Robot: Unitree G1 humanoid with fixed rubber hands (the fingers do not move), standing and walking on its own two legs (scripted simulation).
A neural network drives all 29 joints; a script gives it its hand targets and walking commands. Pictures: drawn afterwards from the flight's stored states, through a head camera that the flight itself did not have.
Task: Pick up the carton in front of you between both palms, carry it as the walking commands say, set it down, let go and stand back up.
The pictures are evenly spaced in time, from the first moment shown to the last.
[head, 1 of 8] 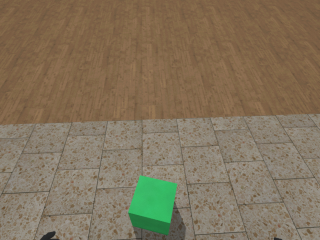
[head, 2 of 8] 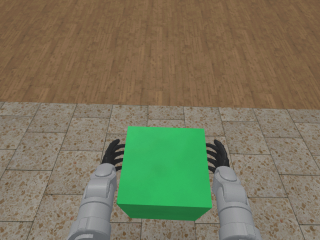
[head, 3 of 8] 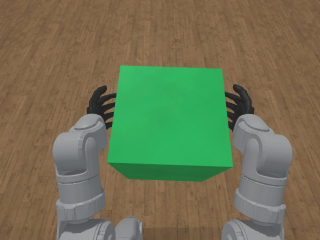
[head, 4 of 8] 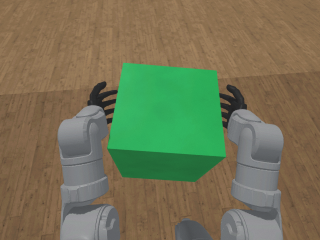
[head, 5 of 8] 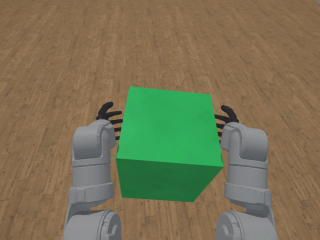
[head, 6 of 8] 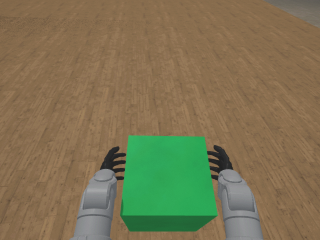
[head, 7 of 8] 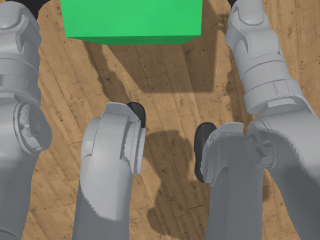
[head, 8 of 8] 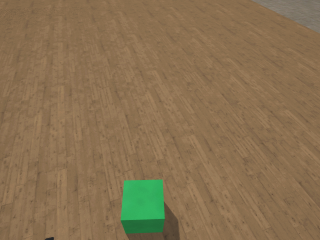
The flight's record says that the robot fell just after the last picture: no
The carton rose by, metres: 1.02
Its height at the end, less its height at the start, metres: +0.30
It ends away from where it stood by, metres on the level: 5.23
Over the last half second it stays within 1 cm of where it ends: yes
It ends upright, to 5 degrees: yes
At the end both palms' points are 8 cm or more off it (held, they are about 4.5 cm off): yes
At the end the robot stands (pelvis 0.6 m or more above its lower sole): yes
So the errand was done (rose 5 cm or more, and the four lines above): yes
